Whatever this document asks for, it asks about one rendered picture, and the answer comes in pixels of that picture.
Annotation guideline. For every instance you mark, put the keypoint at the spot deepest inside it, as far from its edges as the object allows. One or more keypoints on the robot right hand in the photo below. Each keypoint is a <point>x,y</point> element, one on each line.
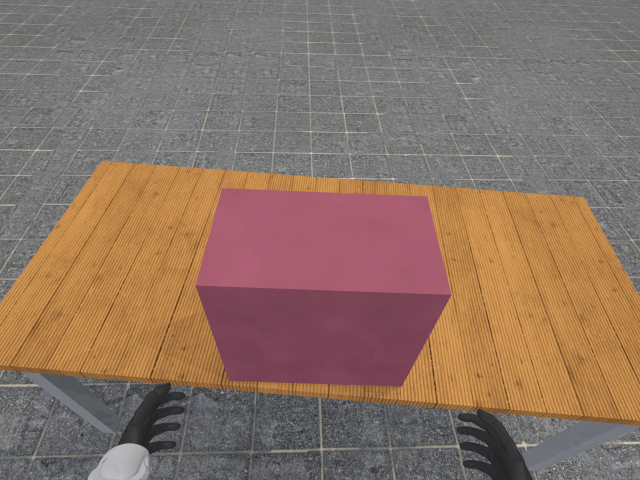
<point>507,463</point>

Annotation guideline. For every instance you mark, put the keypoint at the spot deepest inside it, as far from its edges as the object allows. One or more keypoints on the robot left forearm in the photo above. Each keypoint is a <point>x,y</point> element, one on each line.
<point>123,462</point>

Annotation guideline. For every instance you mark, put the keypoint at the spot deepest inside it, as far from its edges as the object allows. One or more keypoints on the robot left hand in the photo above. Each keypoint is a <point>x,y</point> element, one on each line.
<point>140,429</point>

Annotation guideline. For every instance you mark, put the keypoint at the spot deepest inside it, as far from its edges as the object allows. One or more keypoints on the table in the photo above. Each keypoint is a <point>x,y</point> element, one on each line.
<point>542,321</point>

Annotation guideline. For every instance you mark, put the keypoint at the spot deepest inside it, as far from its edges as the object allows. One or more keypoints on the carton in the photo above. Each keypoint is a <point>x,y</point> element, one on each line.
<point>320,287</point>

